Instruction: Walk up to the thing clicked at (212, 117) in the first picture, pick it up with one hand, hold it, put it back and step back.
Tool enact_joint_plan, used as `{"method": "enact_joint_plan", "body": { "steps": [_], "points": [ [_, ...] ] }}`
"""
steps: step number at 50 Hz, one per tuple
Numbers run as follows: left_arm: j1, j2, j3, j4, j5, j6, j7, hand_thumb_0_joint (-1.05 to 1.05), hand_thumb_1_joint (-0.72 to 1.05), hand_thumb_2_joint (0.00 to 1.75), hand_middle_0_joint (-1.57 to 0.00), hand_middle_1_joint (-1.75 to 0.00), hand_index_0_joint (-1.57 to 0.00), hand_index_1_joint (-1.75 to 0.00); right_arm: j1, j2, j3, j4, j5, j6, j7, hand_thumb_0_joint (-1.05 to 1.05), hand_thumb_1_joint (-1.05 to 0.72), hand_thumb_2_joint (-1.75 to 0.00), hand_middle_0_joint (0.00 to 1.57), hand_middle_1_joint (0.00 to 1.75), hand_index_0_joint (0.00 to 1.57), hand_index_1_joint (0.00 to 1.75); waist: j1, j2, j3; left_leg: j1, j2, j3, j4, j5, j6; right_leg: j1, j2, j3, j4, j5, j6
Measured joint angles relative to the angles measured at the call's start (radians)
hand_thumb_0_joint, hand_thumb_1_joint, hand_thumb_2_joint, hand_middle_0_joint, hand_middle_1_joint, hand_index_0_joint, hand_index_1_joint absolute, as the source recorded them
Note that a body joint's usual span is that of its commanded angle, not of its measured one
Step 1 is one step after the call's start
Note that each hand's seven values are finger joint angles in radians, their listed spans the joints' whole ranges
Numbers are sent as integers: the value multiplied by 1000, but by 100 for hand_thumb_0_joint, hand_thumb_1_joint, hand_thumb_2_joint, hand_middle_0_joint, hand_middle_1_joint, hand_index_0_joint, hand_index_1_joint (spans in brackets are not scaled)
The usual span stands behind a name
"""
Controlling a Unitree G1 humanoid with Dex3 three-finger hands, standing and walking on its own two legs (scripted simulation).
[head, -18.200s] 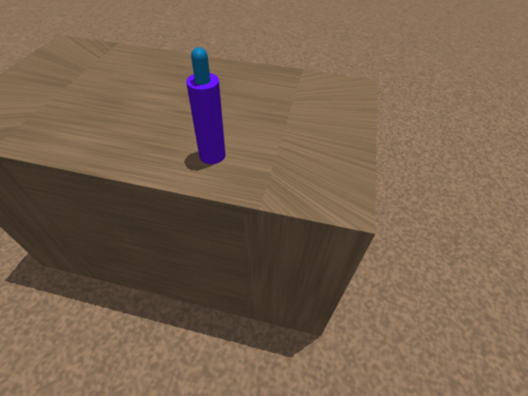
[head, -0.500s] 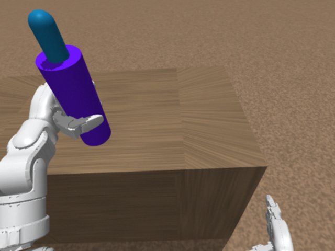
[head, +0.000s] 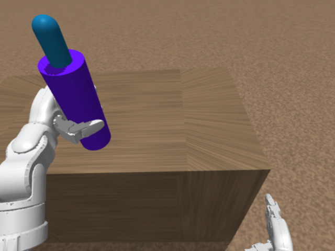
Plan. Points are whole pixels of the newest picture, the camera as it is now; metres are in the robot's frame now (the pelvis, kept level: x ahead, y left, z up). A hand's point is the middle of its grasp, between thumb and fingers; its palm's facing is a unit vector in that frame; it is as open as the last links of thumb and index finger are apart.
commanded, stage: hold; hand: left
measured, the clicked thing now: (76, 95) +0.31 +0.15 +0.27
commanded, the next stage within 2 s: crouch in 0.02 s
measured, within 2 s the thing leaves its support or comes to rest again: neither
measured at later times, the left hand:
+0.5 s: hand (103, 119) +0.36 +0.14 +0.17, palm faces +0.01 -1.00 -0.03, open 9.8 cm
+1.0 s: hand (120, 113) +0.43 +0.12 +0.13, palm faces -0.02 -1.00 -0.02, open 9.7 cm
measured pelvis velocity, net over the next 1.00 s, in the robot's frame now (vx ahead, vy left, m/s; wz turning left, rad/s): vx -0.01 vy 0.00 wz -0.03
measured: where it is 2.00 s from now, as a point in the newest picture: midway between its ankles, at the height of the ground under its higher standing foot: outside the picture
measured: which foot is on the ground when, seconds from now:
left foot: down 0.00-1.00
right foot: down 0.00-1.00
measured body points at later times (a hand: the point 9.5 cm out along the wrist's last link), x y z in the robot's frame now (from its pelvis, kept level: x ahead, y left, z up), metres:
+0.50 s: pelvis -0.01 +0.00 +0.00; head -0.01 -0.03 +0.45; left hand +0.36 +0.20 +0.17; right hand +0.16 -0.25 -0.08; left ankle +0.01 +0.13 -0.73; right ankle +0.01 -0.14 -0.73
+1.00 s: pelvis -0.01 +0.00 -0.01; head +0.02 -0.01 +0.44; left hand +0.43 +0.17 +0.13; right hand +0.15 -0.25 -0.09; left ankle +0.01 +0.13 -0.73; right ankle +0.01 -0.14 -0.73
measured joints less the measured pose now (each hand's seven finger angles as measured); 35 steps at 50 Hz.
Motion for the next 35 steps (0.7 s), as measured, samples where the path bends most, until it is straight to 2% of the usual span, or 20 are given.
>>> {"method": "enact_joint_plan", "body": {
  "steps": [8,15,18,24,30,35],
  "points": [
    [-47,-8,-14,29,-26,25,-25,-3,-51,114,-76,-111,-83,-117,-19,3,-2,4,4,2,4,-1,51,-6,6,5,6,5,-2,9,-10,5,-3,5,-7,2,2,2,-3,5,-5,2,2],
    [-78,-42,4,81,-34,40,6,-3,-51,114,-76,-112,-82,-118,-9,4,-7,18,12,19,26,-1,55,-5,6,5,6,5,1,9,-7,-6,-1,8,-8,6,1,-13,-1,8,1,3,1],
    [-90,-58,7,131,-16,24,30,-3,-51,114,-75,-113,-82,-118,-3,10,6,25,10,30,31,-1,56,-5,5,5,6,5,1,0,2,-15,-2,7,-7,10,-1,-25,-2,7,8,3,-1],
    [-101,-64,-32,272,36,-67,58,-3,-50,114,-74,-113,-81,-119,-11,21,24,29,-3,21,26,-1,57,-5,6,5,6,5,-12,-21,23,-41,-2,6,0,15,-4,-55,-2,7,24,4,-4],
    [-85,-69,-73,378,53,-177,71,-3,-49,113,-74,-113,-81,-119,-34,17,36,6,-16,-8,13,-1,57,-5,6,5,6,5,-43,-37,26,-75,2,8,22,7,-5,-88,2,10,42,0,-4],
    [-76,-80,-87,415,54,-272,90,-3,-49,113,-75,-112,-81,-118,-43,14,31,-6,-22,-23,8,-1,57,-5,6,5,6,5,-60,-42,19,-100,7,12,46,-7,-4,-110,8,15,53,-5,-3]
  ]
}}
